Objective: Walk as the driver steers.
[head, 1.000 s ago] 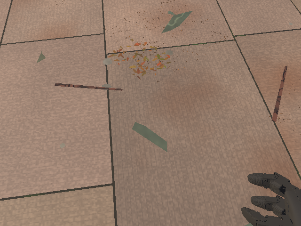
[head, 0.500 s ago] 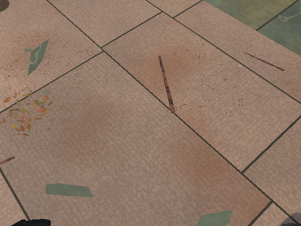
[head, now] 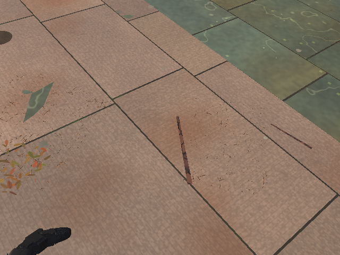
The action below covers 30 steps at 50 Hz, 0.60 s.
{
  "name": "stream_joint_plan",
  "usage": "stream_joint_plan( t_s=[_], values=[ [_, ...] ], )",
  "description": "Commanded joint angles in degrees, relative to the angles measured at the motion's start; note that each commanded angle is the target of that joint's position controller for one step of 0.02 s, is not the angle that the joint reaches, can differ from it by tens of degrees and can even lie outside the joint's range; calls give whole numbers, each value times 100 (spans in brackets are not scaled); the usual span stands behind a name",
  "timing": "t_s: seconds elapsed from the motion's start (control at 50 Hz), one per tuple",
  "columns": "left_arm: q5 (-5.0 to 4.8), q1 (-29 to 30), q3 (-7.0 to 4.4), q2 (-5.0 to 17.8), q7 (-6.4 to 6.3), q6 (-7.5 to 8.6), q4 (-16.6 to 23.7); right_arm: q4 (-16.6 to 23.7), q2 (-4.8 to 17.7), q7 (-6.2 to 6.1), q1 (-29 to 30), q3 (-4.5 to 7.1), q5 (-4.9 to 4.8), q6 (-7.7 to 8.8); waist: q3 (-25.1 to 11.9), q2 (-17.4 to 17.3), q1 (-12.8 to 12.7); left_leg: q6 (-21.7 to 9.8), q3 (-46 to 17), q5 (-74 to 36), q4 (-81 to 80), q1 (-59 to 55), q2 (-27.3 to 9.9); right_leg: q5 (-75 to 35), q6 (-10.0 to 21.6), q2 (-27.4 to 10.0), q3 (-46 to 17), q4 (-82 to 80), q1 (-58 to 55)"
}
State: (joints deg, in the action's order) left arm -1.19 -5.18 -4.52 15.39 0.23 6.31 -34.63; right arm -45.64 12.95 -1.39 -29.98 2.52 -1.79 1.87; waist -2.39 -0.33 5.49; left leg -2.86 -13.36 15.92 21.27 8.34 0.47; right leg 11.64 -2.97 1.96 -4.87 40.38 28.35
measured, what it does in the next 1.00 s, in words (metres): walks ahead, turning left: right foot, then left foot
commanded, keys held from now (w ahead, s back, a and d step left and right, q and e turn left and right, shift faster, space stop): w+q+shift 0.54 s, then w+shift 0.46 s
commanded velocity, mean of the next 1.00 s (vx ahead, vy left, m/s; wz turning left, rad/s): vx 0.94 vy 0.00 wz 0.67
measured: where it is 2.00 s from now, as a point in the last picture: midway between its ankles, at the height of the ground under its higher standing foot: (13, 133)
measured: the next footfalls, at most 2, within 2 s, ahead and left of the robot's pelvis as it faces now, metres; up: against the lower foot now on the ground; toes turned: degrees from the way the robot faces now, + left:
right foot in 0.12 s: +0.13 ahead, -0.15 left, +0.00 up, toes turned +12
left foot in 0.56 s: +0.47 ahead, +0.23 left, +0.00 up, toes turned +35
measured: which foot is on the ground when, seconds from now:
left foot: down 0.00-0.12, up 0.14-0.54, down 0.56-1.00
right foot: up 0.00-0.10, down 0.12-0.56, up 0.58-1.00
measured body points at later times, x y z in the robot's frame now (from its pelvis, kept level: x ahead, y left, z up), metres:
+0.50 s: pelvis +0.29 +0.05 -0.05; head +0.32 +0.07 +0.39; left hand +0.11 +0.28 -0.18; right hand +0.62 -0.03 -0.10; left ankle +0.43 +0.23 -0.71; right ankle +0.10 -0.16 -0.75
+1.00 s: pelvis +0.68 +0.29 -0.04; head +0.71 +0.32 +0.41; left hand +0.75 +0.62 -0.10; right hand +0.84 +0.06 -0.16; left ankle +0.44 +0.20 -0.75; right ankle +0.93 +0.34 -0.74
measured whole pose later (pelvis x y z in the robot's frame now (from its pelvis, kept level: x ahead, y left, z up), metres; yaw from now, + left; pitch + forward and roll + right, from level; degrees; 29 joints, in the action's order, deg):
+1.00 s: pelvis +0.68 +0.29 -0.04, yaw +41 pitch +2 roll +0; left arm -1.5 0.4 0.1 14.7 2.3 7.3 -34.6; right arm -47.0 15.1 0.0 -26.8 2.4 -0.1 4.4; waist 2.4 0.8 5.3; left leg -5.5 -6.4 27.5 13.9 -13.4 4.2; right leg -6.6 2.3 -0.9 1.2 27.5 36.1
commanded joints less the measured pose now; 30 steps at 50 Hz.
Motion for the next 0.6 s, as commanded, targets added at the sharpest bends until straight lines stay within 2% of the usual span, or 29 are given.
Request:
stream_joint_plan(
  t_s=[0.02,0.06,0.08,0.1,0.12,0.14,0.16,0.18,0.2,0.22,0.24,0.28,0.32,0.36,0.42,0.44,0.46,0.48,0.5,0.52,0.54,0.56,0.58,0.6],
  values=[
    [-115,1051,-32,139,54,182,612,655,1084,-74,695,300,-87,60,428,-1104,-194,-913,-1330,880,-781,653,-553,173,-191,368,197,-1048,-504],
    [-241,907,-110,339,39,201,591,762,1063,-56,876,295,-158,15,330,-1143,-349,-839,-1653,892,-550,872,-641,24,-161,230,95,-1540,-1217],
    [-281,616,-170,465,8,205,488,838,958,-39,1017,260,-175,0,238,-1042,-531,-709,-1654,800,-303,1122,-569,-138,-70,103,109,-1906,-1842],
    [-279,32,-259,677,-44,205,331,924,812,-4,1130,215,-138,16,-91,-903,-795,-527,-1465,513,258,1584,-410,-160,62,-166,64,-1982,-2882],
    [-211,-1051,-348,971,-108,191,155,988,466,62,1108,120,-34,60,-951,-338,-1240,-282,-853,642,1886,2325,-53,170,369,-998,-628,-1850,-4580],
    [100,-1761,-398,1402,-74,135,24,1329,77,63,923,-26,-119,188,-1659,1292,-1238,-96,-67,1685,3565,4016,405,2106,1143,-2442,-3055,-2150,-5926],
    [189,-1590,-391,1295,-16,128,-28,1366,437,31,834,12,-276,227,-1150,1653,-1095,-11,314,1259,4731,4844,-251,3262,1540,-2871,-3966,-2418,-5422],
    [136,-1500,-286,879,-36,113,5,1315,764,51,1232,89,-190,191,-437,1229,-1236,19,507,770,5254,5214,-459,2925,1459,-2601,-3214,-2441,-4950],
    [145,-1557,-215,685,-64,82,-71,1245,828,89,1392,126,-67,153,-89,774,-1257,39,644,420,5511,5160,-572,2109,1301,-2270,-2380,-2503,-4564],
    [186,-1499,-163,573,-67,36,-171,1266,781,133,1551,140,-16,143,195,553,-1165,28,697,167,5543,5100,-684,1423,1189,-2014,-1804,-2600,-4176],
    [215,-1465,-109,468,-52,15,-280,1358,668,198,1787,123,-40,111,532,572,-1089,5,734,7,5594,5084,-822,805,1074,-1836,-1297,-2692,-3789],
    [192,-1398,-38,301,-18,28,-459,1498,444,283,1990,58,-116,32,766,558,-927,2,772,-155,5721,5020,-958,75,945,-1715,-658,-2827,-3268],
    [180,-1222,-4,294,-22,38,-585,1602,399,344,2114,22,-96,-17,936,572,-745,129,788,-505,5669,4961,-954,-612,944,-1625,-19,-2991,-2834],
    [202,-967,-4,424,-61,49,-642,1725,474,379,2373,3,-61,-7,1164,530,-624,240,965,-1047,4992,4612,-909,-979,878,-1481,654,-3243,-2318],
    [176,-1226,-54,743,-113,60,-841,1856,466,521,3049,-45,-9,45,1359,111,-826,35,1597,-1763,3457,3868,-721,-1588,667,-1357,1405,-3466,-2299],
    [179,-1296,-77,925,-121,53,-896,1891,433,573,3174,-57,-20,75,1341,96,-805,-126,1860,-1777,2955,3419,-545,-2559,591,-1365,1602,-3383,-2368],
    [190,-1418,-114,1155,-133,39,-941,1907,537,598,3202,-10,-38,89,1153,254,-732,-277,2170,-1661,2731,2892,-247,-4237,549,-1409,1718,-3107,-2585],
    [193,-1563,-153,1369,-161,-9,-976,1911,721,606,3102,70,-71,86,891,547,-563,-395,2391,-1407,2685,2517,46,-5984,516,-1498,1767,-2626,-2955],
    [189,-1544,-199,1583,-194,-79,-961,1857,921,600,2685,176,-110,57,544,877,-206,-518,2482,-1025,2692,2015,260,-7356,517,-1631,1782,-1876,-3205],
    [176,-1371,-242,1730,-199,-142,-875,1648,1248,582,1743,349,-145,-2,15,1071,356,-699,2464,-700,2701,914,435,-8167,586,-1735,1750,-666,-3083],
    [123,-1038,-234,1702,-187,-130,-689,1220,1718,523,200,604,-124,-80,-655,900,1113,-1018,2106,-1081,2121,-1233,453,-7771,560,-1609,1652,1062,-2099],
    [157,-1184,-44,1039,-164,-17,-675,861,1784,387,-300,627,-152,-162,-543,-198,969,-1201,1022,-1047,1849,-2830,-39,-1574,366,-763,1471,3389,-257],
    [81,-2125,272,257,-65,220,-226,1200,2116,376,437,555,53,-12,-1626,-1957,-246,-2363,-2594,789,818,-4134,-1457,2096,327,26,418,5370,1666],
    [-45,-1395,171,984,-24,430,-178,1289,1553,355,203,489,118,54,-2174,-871,396,-2140,-3529,2264,-323,-3889,-1632,1283,552,-247,-457,5106,1833]
  ],
)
